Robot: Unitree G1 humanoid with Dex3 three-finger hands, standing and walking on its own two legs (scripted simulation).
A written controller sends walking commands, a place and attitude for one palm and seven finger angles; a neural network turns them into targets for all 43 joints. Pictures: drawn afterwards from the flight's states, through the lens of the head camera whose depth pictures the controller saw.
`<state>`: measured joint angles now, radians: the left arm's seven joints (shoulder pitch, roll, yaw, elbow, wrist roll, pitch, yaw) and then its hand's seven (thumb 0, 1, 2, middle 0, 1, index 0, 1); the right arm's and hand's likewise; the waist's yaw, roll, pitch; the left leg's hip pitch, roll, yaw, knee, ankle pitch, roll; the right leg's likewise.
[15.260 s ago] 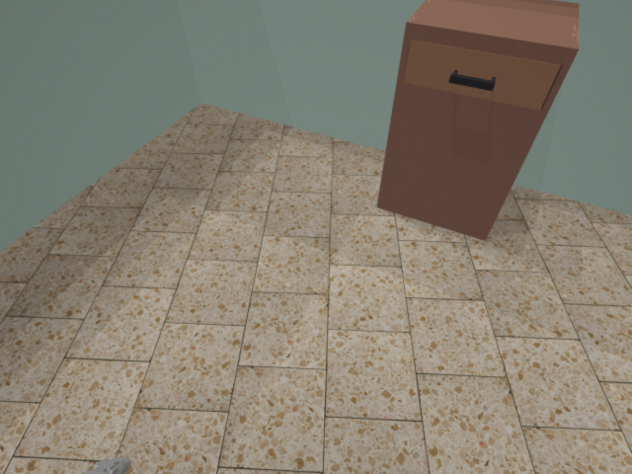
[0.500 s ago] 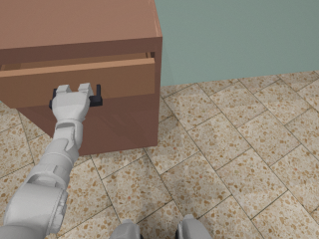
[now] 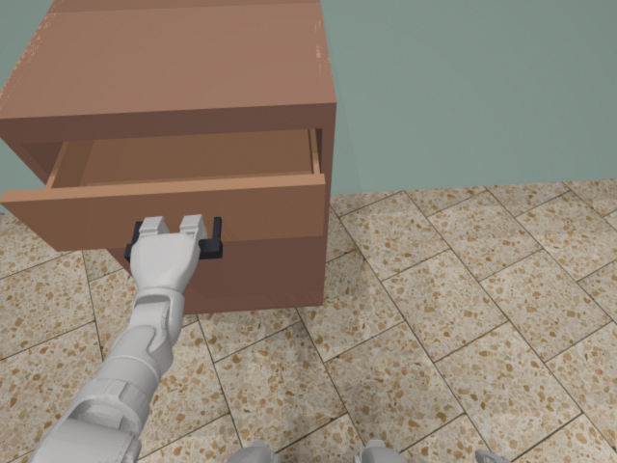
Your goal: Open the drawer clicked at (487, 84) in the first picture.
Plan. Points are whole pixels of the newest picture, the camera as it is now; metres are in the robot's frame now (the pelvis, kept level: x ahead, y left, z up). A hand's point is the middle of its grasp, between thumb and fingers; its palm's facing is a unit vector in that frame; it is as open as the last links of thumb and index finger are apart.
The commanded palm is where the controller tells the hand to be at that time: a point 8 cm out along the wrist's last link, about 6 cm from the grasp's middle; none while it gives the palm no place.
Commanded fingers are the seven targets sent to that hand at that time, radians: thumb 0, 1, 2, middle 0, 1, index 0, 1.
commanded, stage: pull the drawer open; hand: left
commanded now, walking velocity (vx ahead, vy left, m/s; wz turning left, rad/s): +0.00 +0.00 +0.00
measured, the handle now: (176, 238) +0.43 +0.21 -0.02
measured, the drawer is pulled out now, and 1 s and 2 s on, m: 0.11 0.23 0.30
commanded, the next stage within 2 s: none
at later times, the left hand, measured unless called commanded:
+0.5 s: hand (175, 312) +0.32 +0.20 -0.05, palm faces -0.03 -0.04 -1.00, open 5.4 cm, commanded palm +0.29 +0.19 +0.00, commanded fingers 0.00 0.90 0.90 -0.40 -1.35 -0.40 -1.35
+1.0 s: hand (169, 360) +0.26 +0.19 -0.05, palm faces -0.02 -0.06 -1.00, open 5.5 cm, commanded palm +0.23 +0.19 +0.00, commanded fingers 0.00 0.90 0.90 -0.40 -1.35 -0.40 -1.35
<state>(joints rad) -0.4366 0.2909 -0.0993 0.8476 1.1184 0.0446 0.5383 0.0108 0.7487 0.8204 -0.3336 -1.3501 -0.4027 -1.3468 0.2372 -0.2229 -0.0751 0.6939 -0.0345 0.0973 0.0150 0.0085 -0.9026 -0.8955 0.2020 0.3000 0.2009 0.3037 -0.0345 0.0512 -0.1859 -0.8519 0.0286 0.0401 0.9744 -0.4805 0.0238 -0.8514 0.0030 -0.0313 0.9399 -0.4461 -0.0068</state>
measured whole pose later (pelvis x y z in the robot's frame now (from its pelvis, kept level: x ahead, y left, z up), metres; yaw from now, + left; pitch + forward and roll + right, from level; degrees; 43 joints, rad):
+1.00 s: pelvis -0.01 -0.01 +0.00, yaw +0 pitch +15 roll +0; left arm 0.06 0.25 -0.15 0.41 1.13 0.08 0.56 0.03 0.74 0.82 -0.32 -1.35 -0.42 -1.35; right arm 0.16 -0.22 -0.05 0.64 -0.04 0.04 0.00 0.01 -0.90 -0.90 0.20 0.30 0.20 0.30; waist 0.01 0.04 -0.17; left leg -0.76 0.03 0.05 0.98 -0.48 0.01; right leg -0.78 0.00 -0.02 0.98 -0.46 -0.02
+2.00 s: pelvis -0.01 -0.02 -0.02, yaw -1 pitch +16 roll +1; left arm 0.49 0.25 -0.12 0.02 1.12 0.03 0.57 0.04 0.72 0.74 -0.27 -1.34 -0.39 -1.32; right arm 0.13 -0.22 -0.02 0.54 -0.06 0.04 0.06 0.02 -0.90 -0.90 0.20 0.30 0.20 0.30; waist 0.03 0.03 -0.20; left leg -0.80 0.04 0.06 1.07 -0.54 -0.01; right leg -0.84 0.02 0.00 1.09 -0.52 -0.04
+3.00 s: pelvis -0.03 -0.02 -0.01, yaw +1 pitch +14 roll +1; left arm 0.31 0.25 -0.15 0.17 1.12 0.08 0.58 0.00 -0.47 0.31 -0.27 -1.20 -0.32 -1.20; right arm 0.12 -0.22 -0.03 0.60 -0.05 0.04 -0.01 0.02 -0.90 -0.90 0.20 0.30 0.20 0.30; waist 0.04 0.04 -0.17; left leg -0.81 0.02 0.03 1.05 -0.49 -0.01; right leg -0.83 0.00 -0.03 1.07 -0.48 -0.04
